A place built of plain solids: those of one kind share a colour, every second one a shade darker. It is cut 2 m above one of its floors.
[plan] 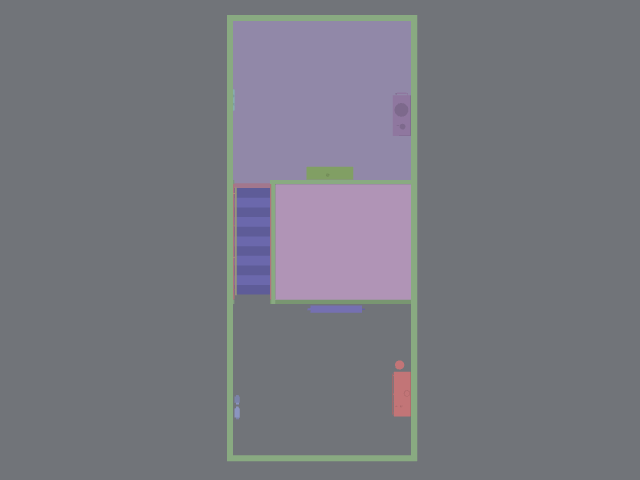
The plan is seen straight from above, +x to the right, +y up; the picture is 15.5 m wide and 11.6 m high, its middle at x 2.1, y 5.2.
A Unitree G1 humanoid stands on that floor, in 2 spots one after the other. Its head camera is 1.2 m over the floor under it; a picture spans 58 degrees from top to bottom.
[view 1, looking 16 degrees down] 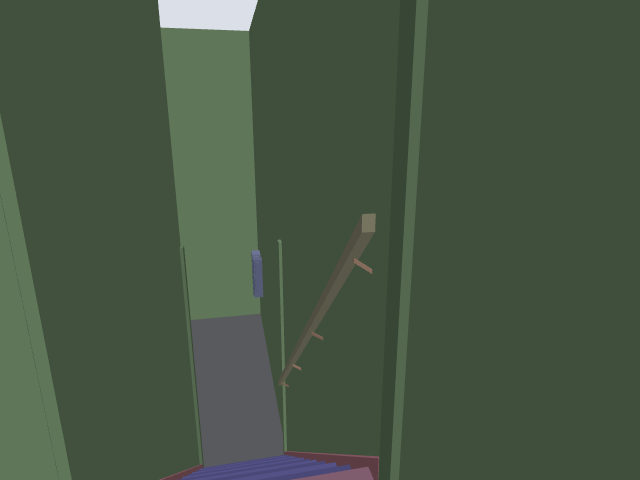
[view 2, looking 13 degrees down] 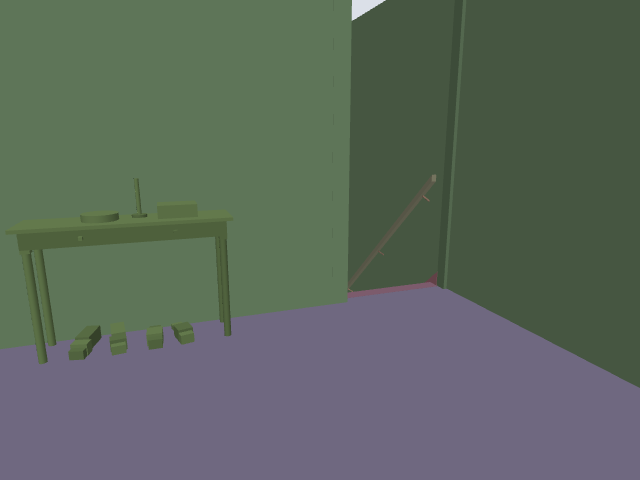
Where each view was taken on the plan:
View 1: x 0.46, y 7.65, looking -102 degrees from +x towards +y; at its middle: wall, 2.32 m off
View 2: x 2.15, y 9.49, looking -110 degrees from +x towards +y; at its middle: wall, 3.10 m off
